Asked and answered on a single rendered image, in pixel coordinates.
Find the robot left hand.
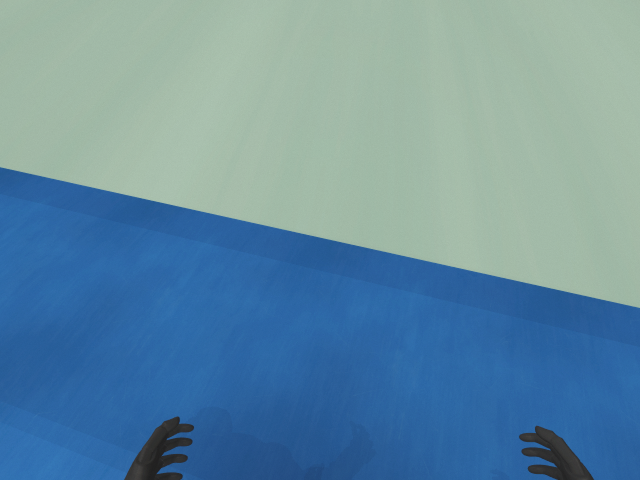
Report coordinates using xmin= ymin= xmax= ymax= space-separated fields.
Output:
xmin=124 ymin=416 xmax=194 ymax=480

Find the robot right hand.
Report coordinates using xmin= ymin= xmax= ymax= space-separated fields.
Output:
xmin=519 ymin=426 xmax=594 ymax=480

